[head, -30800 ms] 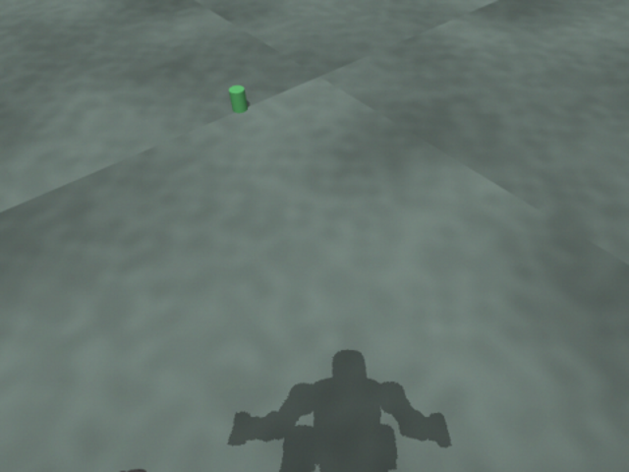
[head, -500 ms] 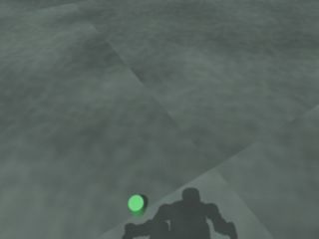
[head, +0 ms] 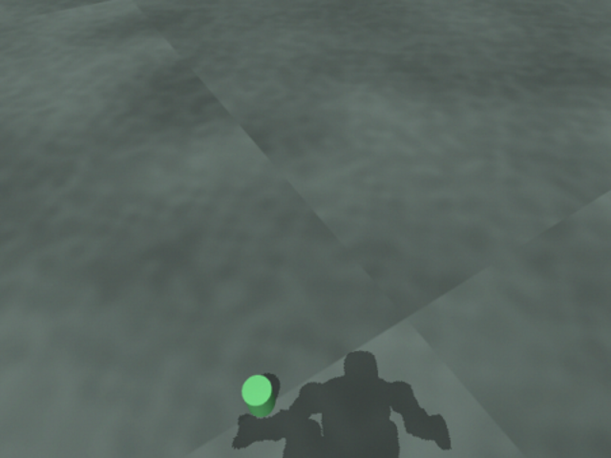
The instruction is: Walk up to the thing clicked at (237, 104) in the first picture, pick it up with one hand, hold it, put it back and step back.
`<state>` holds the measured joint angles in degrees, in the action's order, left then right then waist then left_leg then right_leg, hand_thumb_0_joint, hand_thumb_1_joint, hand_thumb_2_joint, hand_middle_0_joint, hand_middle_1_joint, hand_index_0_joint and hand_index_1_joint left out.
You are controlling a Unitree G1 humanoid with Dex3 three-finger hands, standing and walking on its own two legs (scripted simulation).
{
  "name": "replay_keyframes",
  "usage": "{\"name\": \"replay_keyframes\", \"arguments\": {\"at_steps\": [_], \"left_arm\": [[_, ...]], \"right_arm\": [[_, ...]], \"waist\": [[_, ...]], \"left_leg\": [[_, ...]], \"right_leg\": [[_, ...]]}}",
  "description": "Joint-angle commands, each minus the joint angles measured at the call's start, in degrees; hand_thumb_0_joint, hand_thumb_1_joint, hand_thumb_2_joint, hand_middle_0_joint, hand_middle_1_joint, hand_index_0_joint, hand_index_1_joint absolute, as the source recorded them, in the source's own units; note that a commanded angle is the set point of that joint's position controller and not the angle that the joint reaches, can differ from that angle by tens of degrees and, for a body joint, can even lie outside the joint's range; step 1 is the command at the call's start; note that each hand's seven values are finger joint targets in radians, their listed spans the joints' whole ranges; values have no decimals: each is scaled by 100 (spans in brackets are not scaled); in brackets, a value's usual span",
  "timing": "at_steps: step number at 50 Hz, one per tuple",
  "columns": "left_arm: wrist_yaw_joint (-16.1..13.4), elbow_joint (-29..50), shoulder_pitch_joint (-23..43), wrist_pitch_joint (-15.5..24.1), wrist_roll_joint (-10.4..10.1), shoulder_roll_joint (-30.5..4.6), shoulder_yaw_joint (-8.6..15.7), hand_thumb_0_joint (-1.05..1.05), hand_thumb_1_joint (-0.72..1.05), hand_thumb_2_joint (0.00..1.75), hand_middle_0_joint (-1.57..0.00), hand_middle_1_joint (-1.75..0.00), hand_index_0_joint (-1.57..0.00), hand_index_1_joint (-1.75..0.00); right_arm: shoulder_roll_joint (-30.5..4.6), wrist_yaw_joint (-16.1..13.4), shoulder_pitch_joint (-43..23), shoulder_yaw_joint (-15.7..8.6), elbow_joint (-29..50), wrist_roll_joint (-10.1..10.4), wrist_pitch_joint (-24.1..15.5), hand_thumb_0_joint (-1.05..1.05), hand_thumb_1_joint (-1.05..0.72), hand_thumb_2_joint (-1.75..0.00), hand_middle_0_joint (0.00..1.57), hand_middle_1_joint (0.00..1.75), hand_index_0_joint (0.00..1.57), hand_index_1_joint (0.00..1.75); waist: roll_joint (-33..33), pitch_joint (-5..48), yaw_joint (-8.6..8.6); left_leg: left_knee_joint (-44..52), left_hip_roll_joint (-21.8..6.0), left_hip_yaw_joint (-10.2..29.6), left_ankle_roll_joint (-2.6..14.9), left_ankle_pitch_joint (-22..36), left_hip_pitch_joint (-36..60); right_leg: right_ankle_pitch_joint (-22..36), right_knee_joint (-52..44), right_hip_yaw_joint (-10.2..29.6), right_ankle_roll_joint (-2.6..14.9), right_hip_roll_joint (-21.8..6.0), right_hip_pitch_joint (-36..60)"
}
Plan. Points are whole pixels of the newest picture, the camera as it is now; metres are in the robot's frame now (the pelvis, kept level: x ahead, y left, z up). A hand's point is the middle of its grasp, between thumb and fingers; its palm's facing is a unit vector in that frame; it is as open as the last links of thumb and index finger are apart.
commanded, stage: stand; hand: left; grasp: from the side
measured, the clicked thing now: (259, 396) +0.40 +0.18 -0.72
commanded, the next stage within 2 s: step back in 0.80 s
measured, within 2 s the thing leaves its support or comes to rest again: neither
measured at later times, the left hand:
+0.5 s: hand out of the picture +0.08 +0.25 -0.16, palm faces -0.03 -0.94 -0.34, open 7.4 cm
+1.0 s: hand out of the picture +0.10 +0.27 -0.17, palm faces -0.02 -0.93 -0.38, open 7.4 cm
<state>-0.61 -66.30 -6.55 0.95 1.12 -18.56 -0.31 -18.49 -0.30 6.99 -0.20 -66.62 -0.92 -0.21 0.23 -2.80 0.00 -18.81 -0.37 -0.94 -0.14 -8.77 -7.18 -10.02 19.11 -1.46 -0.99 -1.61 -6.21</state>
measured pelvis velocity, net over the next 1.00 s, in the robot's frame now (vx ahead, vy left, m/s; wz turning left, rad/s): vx -0.01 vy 0.01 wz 0.00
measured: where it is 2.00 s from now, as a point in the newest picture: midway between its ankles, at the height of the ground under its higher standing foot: outside the picture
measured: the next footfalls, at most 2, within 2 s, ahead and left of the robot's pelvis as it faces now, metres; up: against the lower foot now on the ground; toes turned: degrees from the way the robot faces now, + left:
right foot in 1.50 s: -0.09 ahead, -0.10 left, +0.00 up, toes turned -1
left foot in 1.84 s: -0.17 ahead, +0.14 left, +0.00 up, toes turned -3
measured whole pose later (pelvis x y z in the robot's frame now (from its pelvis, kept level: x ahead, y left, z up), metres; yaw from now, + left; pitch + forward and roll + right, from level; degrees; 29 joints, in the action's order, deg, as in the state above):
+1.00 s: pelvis -0.01 +0.01 -0.01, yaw +0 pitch -1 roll -1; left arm -0.7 -57.9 -4.1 -1.1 0.6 -20.9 2.9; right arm -22.0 0.4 3.7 -2.5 -59.3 -0.1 2.4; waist 0.7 -8.0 -0.4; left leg -35.9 -0.4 0.8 1.3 -15.7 -17.3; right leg -14.0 28.5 -1.3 -0.3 -1.0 -13.4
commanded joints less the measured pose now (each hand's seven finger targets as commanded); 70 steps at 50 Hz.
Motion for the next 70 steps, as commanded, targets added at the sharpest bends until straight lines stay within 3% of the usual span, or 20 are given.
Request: {"name": "replay_keyframes", "arguments": {"at_steps": [1, 10, 12, 18, 31, 39, 40, 44, 49, 50, 51, 52, 53, 54, 55, 56, 59, 65, 68, 70], "left_arm": [[-56, 275, 172, 90, -15, -1158, 229, 0, 90, 90, -20, -30, -20, -30], [-51, 297, 239, 95, -24, -1199, 249, 0, 90, 90, -20, -30, -20, -30], [-45, 324, 238, 99, -29, -1195, 252, 0, 90, 90, -20, -30, -20, -30], [-42, 315, 244, 75, -36, -1206, 262, 0, 90, 90, -20, -30, -20, -30], [-48, 371, 235, 109, -40, -1227, 260, 0, 90, 90, -20, -30, -20, -30], [-56, 377, 211, 116, -45, -1245, 262, 0, 90, 90, -20, -30, -20, -30], [-67, 549, 147, 54, -152, -1696, 547, 0, 90, 90, -20, -30, -20, -30], [-95, 934, 146, -19, -154, -1702, 661, 0, 90, 90, -20, -30, -20, -30], [-101, 1507, 707, -143, 3, -1894, 713, 0, 90, 90, -20, -30, -20, -30], [-89, 1629, 840, -161, 22, -1850, 710, 0, 90, 90, -20, -30, -20, -30], [-80, 1673, 861, -185, 19, -1783, 689, 0, 90, 90, -20, -30, -20, -30], [-74, 1733, 836, -211, 4, -1721, 668, 0, 90, 90, -20, -30, -20, -30], [-70, 1790, 752, -257, -58, -1521, 623, 0, 90, 90, -20, -30, -20, -30], [-86, 1825, 578, -310, -120, -1268, 575, 0, 90, 90, -20, -30, -20, -30], [-146, 1843, 513, -339, -90, -1227, 600, 0, 90, 90, -20, -30, -20, -30], [-197, 1816, 419, -366, -63, -1264, 586, 0, 90, 90, -20, -30, -20, -30], [-206, 1696, 22, -377, -130, -1359, 577, 0, 90, 90, -20, -30, -20, -30], [-134, 1991, 99, -323, -44, -1381, 666, 0, 90, 90, -20, -30, -20, -30], [-94, 2052, 28, -301, -41, -1364, 710, 0, 90, 90, -20, -30, -20, -30], [-63, 2019, -169, -279, -27, -1335, 723, 0, 90, 90, -20, -30, -20, -30]], "right_arm": [[-1207, -65, -221, -222, 292, -2, -146, 0, -90, -90, 20, 30, 20, 30], [-1217, -50, -308, -245, 302, -4, -147, 0, -90, -90, 20, 30, 20, 30], [-1249, -60, -306, -244, 299, -3, -165, 0, -90, -90, 20, 30, 20, 30], [-1217, -57, -336, -226, 282, 1, -151, 0, -90, -90, 20, 30, 20, 30], [-1272, -60, -318, -226, 325, 14, -155, 0, -90, -90, 20, 30, 20, 30], [-1243, -44, -341, -221, 338, 19, -126, 0, -90, -90, 20, 30, 20, 30], [-1524, -13, -524, -329, 512, 32, -33, 0, -90, -90, 20, 30, 20, 30], [-1368, 1, -263, -394, 817, 99, 81, 0, -90, -90, 20, 30, 20, 30], [-1329, 53, 163, -510, 1082, 55, 242, 0, -90, -90, 20, 30, 20, 30], [-1298, 71, 358, -512, 1110, 55, 248, 0, -90, -90, 20, 30, 20, 30], [-1316, 82, 386, -533, 1145, 64, 229, 0, -90, -90, 20, 30, 20, 30], [-1406, 76, 441, -553, 1178, 57, 188, 0, -90, -90, 20, 30, 20, 30], [-1626, 52, 410, -594, 1243, 2, 148, 0, -90, -90, 20, 30, 20, 30], [-1997, 47, 287, -677, 1339, -60, 93, 0, -90, -90, 20, 30, 20, 30], [-2213, 26, 391, -726, 1404, -74, 48, 0, -90, -90, 20, 30, 20, 30], [-2236, -8, 307, -760, 1498, -88, 44, 0, -90, -90, 20, 30, 20, 30], [-1761, -134, -300, -650, 1759, -116, 43, 0, -90, -90, 20, 30, 20, 30], [-1673, -192, 308, -674, 1929, -51, 29, 0, -90, -90, 20, 30, 20, 30], [-1782, -176, 421, -691, 2015, -71, 39, 0, -90, -90, 20, 30, 20, 30], [-1801, -152, 258, -676, 2099, -75, 61, 0, -90, -90, 20, 30, 20, 30]], "waist": [[41, 316, 26], [-66, 310, -1], [53, 430, 5], [10, 302, 5], [-77, 534, -15], [-74, 378, -13], [-128, -204, 9], [-265, 681, -63], [-1082, 618, -191], [-1163, 597, -282], [-1033, 554, -290], [-727, 574, -280], [-39, 487, -255], [847, 445, -165], [1091, 598, -248], [1048, 711, -237], [760, 578, 132], [598, 599, -209], [751, 696, -299], [835, 826, -218]], "left_leg": [[399, -682, 586, 109, 519, 81], [466, -676, 565, 71, 485, 75], [391, -700, 520, 81, 742, 204], [508, -690, 562, 67, 402, 82], [327, -749, 515, 83, 1143, 359], [376, -719, 521, 67, 851, 207], [-275, -596, 542, 214, 1509, -191], [-1215, -369, 289, 230, 1404, -173], [-2690, 193, 237, 282, -1271, -434], [-2623, 159, 295, 312, -1505, -444], [-2363, 126, 319, 323, -1121, -437], [-1877, -42, 400, 348, 248, -448], [-1000, -649, 966, 553, 1629, -675], [-395, -1389, 2038, 885, 2797, -355], [-393, -1803, 2630, 1219, 3641, -74], [-342, -1934, 2787, 1320, 3403, -71], [-721, -1404, 1679, 1243, 3057, 79], [-935, -1469, 1578, 1537, 3062, 619], [-937, -1469, 1594, 1513, 2692, 586], [-939, -1409, 1536, 1402, 2064, 394]], "right_leg": [[476, -327, 505, 148, -618, 33], [377, -405, 502, 150, -607, 25], [706, -360, 539, 156, -640, 77], [409, -375, 507, 163, -620, 44], [1109, -342, 495, 153, -655, 143], [914, -431, 489, 147, -646, 120], [1831, 18, 622, 221, -570, -322], [2348, 371, 805, 690, -876, -135], [1889, 370, 1398, 1427, -1698, -1035], [1785, 532, 1284, 1389, -1670, -1106], [1714, 779, 1097, 1276, -1486, -1138], [1537, 1226, 849, 1033, -1162, -1018], [820, 2091, 446, 631, -504, -1011], [-671, 3000, 225, 326, 452, -1550], [-2634, 3748, 826, 291, 779, -1890], [-2835, 4362, 1252, 290, 817, -2030], [-2139, 5030, 1345, 255, 704, -2309], [-2104, 4366, 1068, -45, 560, -2284], [-2051, 3575, 835, -40, 463, -1958], [-1867, 2848, 600, 16, 338, -1578]]}}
